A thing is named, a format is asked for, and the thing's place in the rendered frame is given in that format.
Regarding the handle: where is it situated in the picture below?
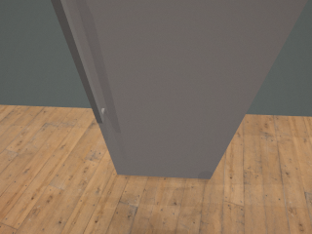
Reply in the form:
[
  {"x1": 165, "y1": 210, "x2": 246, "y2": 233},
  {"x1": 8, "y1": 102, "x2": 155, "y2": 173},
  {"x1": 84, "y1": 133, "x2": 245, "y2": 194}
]
[{"x1": 51, "y1": 0, "x2": 105, "y2": 124}]

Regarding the fridge door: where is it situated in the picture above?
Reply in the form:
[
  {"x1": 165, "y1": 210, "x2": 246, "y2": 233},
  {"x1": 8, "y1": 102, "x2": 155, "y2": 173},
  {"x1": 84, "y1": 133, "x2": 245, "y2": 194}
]
[{"x1": 65, "y1": 0, "x2": 308, "y2": 179}]

